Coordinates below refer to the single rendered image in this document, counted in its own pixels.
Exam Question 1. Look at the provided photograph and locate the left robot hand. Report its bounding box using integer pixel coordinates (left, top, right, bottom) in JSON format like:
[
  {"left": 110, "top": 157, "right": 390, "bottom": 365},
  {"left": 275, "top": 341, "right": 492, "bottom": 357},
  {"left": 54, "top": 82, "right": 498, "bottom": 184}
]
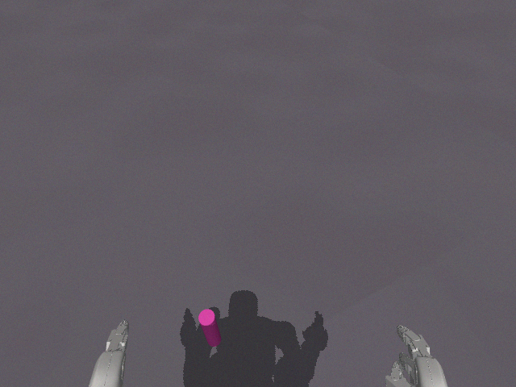
[{"left": 89, "top": 320, "right": 129, "bottom": 387}]

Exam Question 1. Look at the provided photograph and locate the right robot hand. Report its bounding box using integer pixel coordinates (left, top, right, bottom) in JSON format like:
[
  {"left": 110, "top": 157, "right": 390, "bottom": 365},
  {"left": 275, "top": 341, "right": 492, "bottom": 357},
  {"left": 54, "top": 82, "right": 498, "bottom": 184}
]
[{"left": 385, "top": 325, "right": 447, "bottom": 387}]

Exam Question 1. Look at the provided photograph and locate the can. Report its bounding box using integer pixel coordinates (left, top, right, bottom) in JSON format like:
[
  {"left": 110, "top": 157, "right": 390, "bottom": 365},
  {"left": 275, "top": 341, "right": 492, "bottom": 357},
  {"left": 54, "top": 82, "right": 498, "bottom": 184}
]
[{"left": 198, "top": 309, "right": 221, "bottom": 347}]

